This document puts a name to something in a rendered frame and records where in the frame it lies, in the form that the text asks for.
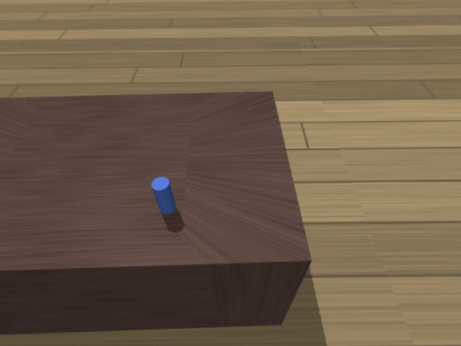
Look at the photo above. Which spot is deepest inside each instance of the can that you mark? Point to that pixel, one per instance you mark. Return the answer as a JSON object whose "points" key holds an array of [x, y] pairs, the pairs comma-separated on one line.
{"points": [[164, 197]]}

